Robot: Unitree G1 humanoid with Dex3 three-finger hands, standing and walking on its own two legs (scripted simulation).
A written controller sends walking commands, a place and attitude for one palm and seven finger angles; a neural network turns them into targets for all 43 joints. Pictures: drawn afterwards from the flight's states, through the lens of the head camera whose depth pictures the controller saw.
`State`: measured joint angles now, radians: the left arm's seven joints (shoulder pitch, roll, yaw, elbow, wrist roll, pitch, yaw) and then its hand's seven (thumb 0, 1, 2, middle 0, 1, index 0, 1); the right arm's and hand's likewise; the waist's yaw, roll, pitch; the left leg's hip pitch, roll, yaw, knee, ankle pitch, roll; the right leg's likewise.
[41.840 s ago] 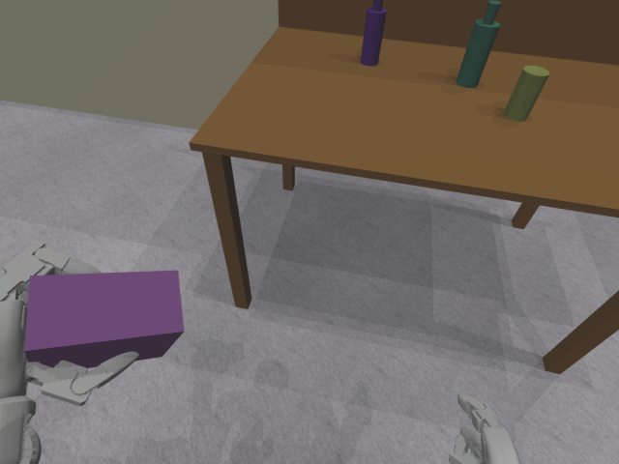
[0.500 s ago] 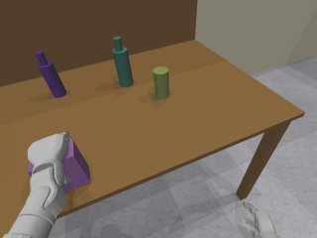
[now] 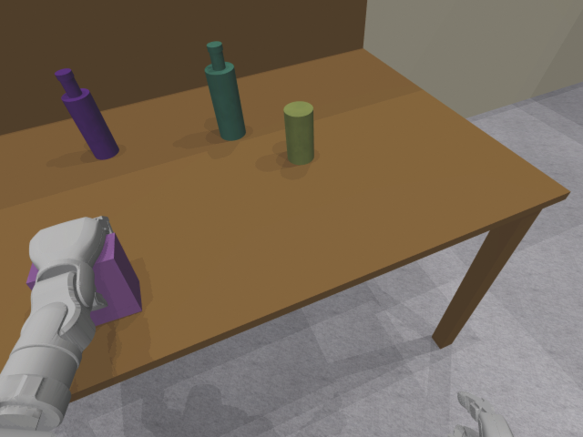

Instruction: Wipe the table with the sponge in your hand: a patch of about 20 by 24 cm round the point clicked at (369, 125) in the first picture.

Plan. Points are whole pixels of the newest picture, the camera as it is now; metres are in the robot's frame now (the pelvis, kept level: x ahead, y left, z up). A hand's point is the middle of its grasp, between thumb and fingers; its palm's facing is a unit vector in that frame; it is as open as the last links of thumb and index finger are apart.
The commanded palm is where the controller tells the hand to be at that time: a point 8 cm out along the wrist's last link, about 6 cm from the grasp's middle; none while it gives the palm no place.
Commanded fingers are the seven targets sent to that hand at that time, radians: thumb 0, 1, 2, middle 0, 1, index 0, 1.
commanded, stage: wipe forward along the middle lane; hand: left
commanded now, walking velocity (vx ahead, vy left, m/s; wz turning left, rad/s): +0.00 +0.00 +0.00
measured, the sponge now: (96, 292) +0.31 +0.34 +0.02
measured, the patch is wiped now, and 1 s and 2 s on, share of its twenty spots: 0.90 0.90 0.90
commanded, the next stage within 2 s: slide back across to the first lane in 1.26 s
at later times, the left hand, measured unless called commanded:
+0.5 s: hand (84, 243) +0.37 +0.37 +0.06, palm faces -0.12 -0.01 -0.99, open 10.4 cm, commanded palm +0.35 +0.35 +0.09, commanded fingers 0.00 0.10 1.30 -1.20 -1.60 -1.20 -1.60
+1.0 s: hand (83, 224) +0.41 +0.39 +0.06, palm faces -0.12 +0.01 -0.99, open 10.3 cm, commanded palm +0.40 +0.37 +0.09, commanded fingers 0.00 0.10 1.30 -1.20 -1.60 -1.20 -1.60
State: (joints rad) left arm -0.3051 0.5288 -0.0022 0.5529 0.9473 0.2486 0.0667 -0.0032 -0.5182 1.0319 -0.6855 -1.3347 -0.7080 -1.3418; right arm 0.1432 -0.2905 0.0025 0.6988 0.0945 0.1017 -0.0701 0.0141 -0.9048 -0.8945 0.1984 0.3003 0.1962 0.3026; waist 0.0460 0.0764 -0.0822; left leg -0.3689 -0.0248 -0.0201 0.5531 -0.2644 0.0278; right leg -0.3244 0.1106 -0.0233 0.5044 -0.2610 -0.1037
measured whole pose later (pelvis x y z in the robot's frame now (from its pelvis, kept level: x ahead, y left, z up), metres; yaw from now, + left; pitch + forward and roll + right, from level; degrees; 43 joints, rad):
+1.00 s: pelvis +0.00 +0.04 -0.01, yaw +0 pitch +12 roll -3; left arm -0.74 0.60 -0.01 1.02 1.03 0.16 0.14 0.01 -0.53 1.04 -0.71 -1.32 -0.73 -1.33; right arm 0.25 -0.28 0.01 0.70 0.09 0.14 -0.04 0.01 -0.90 -0.89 0.20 0.30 0.20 0.30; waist -0.02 0.06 -0.12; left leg -0.58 -0.05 -0.02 0.66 -0.29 0.08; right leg -0.51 0.08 -0.03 0.57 -0.28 -0.05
